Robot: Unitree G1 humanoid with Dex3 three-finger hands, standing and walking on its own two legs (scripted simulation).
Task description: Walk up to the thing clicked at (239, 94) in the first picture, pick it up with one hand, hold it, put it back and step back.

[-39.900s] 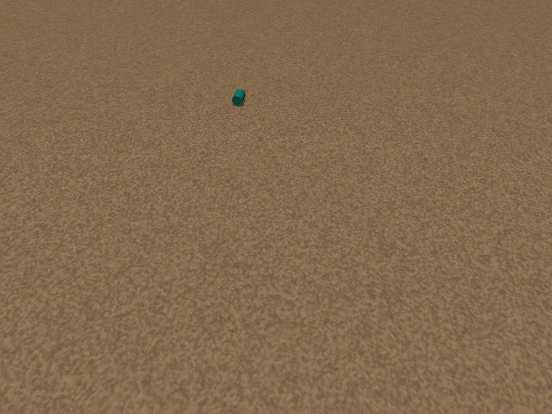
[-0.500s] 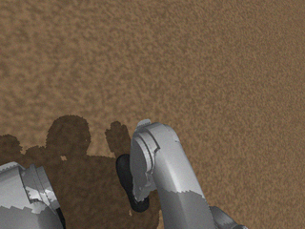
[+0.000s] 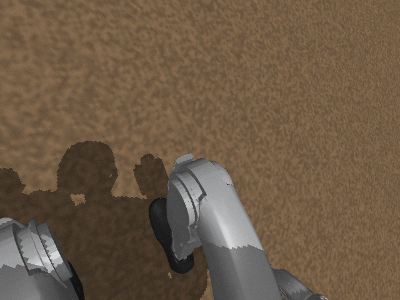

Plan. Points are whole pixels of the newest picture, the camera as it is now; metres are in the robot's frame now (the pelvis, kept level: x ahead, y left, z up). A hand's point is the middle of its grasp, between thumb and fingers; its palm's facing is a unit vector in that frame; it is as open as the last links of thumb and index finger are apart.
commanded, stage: close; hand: left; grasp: from above
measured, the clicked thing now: out of the picture +0.47 +0.34 -0.27
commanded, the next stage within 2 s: settle in 0.26 s
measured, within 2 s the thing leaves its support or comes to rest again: leaves its support in 0.70 s
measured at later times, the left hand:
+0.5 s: hand out of the picture +0.45 +0.34 -0.24, palm faces -0.43 -0.16 -0.89, open 9.8 cm
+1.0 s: hand out of the picture +0.45 +0.35 -0.16, palm faces -0.40 -0.11 -0.91, open 9.6 cm
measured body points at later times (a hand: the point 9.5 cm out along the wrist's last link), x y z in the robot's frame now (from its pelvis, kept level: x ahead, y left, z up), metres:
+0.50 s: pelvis +0.00 +0.00 +0.00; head +0.27 +0.13 +0.33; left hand +0.47 +0.34 -0.19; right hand +0.04 -0.26 -0.05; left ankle +0.06 +0.13 -0.27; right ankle +0.12 -0.12 -0.27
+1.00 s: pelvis +0.01 +0.00 +0.02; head +0.25 +0.11 +0.38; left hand +0.47 +0.36 -0.11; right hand +0.08 -0.26 -0.07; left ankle +0.06 +0.13 -0.27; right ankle +0.12 -0.12 -0.27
